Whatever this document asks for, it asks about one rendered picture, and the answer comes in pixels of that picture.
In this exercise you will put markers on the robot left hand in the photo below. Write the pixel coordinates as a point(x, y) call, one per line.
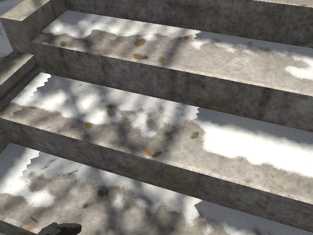
point(61, 229)

